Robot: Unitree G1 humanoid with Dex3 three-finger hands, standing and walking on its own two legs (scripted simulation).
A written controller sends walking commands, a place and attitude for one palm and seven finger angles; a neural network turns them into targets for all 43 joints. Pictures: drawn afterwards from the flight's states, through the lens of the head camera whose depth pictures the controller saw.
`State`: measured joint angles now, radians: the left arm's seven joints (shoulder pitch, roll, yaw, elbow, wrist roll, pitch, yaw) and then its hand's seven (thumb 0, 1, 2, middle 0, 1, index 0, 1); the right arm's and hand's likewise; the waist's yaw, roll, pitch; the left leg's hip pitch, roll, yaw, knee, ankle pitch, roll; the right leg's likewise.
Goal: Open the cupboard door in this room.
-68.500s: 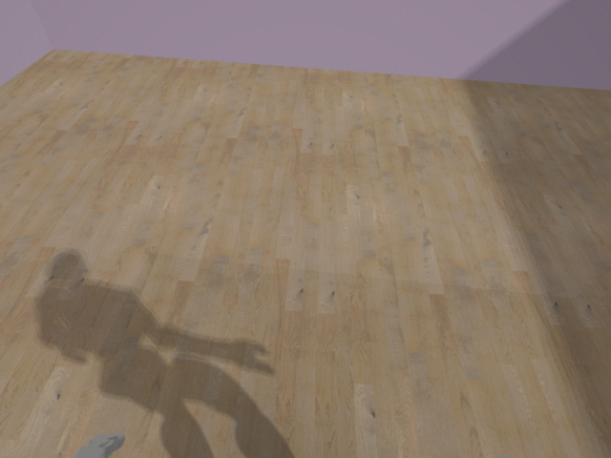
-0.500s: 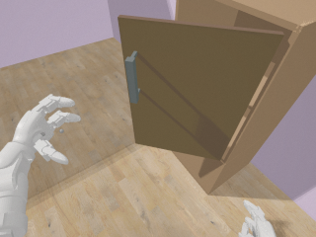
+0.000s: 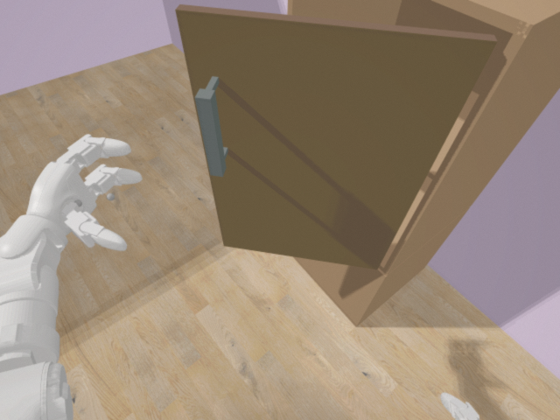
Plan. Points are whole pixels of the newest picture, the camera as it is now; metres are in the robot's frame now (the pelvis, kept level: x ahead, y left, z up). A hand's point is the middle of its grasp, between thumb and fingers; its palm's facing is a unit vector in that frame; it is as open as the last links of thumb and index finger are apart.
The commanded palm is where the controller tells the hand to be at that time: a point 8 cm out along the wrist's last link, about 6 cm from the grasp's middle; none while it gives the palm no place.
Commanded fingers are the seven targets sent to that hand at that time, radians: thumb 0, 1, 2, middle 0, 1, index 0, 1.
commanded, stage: move the hooked fingers beside the handle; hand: left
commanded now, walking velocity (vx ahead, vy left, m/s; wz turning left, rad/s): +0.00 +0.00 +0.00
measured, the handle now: (216, 129) +0.54 +0.12 +0.11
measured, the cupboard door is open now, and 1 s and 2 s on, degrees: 43 43 43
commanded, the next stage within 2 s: slide the fingers in behind the handle in 1.74 s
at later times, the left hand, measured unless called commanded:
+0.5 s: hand (140, 163) +0.45 +0.22 +0.11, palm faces -0.14 -0.99 +0.00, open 14.0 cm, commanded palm +0.44 +0.27 +0.12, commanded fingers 0.00 -0.50 0.30 -0.30 -1.20 -0.30 -1.20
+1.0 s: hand (154, 140) +0.50 +0.21 +0.11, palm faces -0.14 -0.99 +0.00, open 14.0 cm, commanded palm +0.48 +0.26 +0.11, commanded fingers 0.00 -0.50 0.30 -0.30 -1.20 -0.30 -1.20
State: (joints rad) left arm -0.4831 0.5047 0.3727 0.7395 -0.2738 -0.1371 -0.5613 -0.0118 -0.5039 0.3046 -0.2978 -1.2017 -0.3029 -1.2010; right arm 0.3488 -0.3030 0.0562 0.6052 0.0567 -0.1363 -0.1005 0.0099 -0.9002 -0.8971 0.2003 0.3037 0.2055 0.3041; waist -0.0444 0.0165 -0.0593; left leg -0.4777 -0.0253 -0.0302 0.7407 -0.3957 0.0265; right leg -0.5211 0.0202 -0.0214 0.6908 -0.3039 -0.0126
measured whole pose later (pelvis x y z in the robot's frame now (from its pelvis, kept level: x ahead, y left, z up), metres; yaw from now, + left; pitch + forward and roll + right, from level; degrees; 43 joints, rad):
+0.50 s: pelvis +0.00 +0.00 -0.01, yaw -1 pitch +12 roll -1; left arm -0.76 0.56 0.37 1.02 -0.20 -0.21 -0.51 -0.01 -0.50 0.30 -0.30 -1.20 -0.30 -1.20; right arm 0.37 -0.29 0.06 0.61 0.04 -0.05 -0.07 0.01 -0.90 -0.90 0.20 0.30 0.21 0.30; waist -0.10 0.01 -0.07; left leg -0.59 -0.02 -0.02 0.79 -0.41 0.03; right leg -0.63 0.03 -0.01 0.73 -0.31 -0.01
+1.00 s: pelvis +0.00 +0.00 -0.01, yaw -2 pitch +16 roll -2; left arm -0.92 0.65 0.42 1.18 -0.14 -0.24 -0.49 -0.01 -0.50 0.30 -0.30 -1.20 -0.30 -1.20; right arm 0.43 -0.30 0.06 0.61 0.03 0.03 -0.05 0.00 -0.90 -0.90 0.20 0.30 0.21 0.30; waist -0.16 0.01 -0.08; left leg -0.69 0.00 -0.01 0.84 -0.43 0.03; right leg -0.73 0.05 0.00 0.76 -0.31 -0.01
